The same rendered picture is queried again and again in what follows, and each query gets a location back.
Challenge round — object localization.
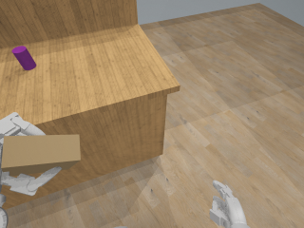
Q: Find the robot right hand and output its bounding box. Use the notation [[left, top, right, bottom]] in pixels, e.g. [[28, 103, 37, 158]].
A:
[[209, 180, 247, 228]]

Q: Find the robot left hand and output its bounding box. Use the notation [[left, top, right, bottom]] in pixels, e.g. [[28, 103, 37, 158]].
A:
[[0, 112, 62, 196]]

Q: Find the sponge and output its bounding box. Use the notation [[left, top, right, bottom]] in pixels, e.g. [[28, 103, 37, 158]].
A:
[[1, 134, 81, 177]]

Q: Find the table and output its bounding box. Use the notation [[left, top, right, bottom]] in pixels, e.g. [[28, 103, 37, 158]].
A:
[[0, 0, 181, 210]]

